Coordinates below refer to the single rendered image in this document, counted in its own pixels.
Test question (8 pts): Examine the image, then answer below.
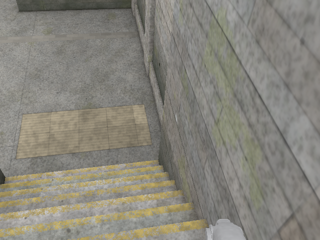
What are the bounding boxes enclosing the stairs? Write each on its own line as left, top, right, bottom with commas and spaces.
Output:
0, 160, 209, 240

